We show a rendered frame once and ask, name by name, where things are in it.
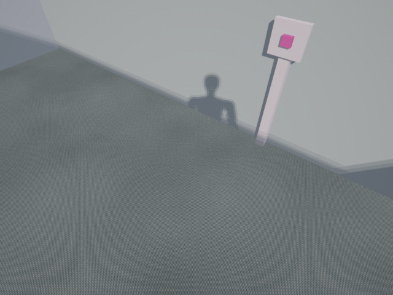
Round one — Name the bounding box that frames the button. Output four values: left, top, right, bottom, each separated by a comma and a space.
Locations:
280, 34, 294, 49

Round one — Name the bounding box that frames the panel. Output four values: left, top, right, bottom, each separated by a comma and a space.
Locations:
255, 15, 314, 147

